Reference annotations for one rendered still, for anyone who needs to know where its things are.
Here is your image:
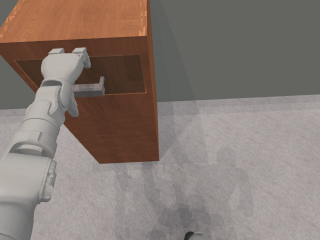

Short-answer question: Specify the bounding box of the drawer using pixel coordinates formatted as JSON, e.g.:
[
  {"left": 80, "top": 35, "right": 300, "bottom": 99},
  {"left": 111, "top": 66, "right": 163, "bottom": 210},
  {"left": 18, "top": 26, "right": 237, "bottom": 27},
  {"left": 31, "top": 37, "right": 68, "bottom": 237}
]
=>
[{"left": 15, "top": 53, "right": 146, "bottom": 94}]

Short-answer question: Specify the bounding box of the robot left forearm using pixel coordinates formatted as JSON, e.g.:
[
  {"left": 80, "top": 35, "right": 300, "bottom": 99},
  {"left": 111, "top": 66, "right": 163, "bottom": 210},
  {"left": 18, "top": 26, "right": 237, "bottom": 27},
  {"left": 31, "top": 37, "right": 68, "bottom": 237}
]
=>
[{"left": 0, "top": 77, "right": 73, "bottom": 166}]

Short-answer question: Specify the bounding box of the left robot upper arm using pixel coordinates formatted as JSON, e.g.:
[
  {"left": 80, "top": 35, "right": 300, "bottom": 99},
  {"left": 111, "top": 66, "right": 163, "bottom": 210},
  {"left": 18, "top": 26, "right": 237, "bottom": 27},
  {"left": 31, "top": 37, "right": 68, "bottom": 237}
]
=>
[{"left": 0, "top": 152, "right": 57, "bottom": 240}]

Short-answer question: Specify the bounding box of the cabinet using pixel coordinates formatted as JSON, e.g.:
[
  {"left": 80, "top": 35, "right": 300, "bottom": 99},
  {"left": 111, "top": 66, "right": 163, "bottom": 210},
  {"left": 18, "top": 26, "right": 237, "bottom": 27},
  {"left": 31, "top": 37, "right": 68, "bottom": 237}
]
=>
[{"left": 0, "top": 0, "right": 160, "bottom": 164}]

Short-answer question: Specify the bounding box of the robot right shin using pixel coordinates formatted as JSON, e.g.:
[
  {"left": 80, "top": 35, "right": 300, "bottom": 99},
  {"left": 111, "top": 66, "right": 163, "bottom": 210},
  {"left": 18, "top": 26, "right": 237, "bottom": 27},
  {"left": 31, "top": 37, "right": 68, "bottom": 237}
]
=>
[{"left": 189, "top": 232, "right": 203, "bottom": 239}]

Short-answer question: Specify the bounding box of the left robot hand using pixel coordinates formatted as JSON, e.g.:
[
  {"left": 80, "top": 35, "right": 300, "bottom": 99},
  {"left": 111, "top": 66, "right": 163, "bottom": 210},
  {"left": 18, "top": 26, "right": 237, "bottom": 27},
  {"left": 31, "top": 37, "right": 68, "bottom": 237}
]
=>
[{"left": 41, "top": 47, "right": 91, "bottom": 117}]

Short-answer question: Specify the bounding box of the handle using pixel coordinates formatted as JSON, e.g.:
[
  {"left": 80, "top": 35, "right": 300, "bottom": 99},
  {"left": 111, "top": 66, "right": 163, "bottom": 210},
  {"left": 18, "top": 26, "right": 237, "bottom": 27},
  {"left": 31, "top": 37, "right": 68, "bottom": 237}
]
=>
[{"left": 71, "top": 76, "right": 105, "bottom": 98}]

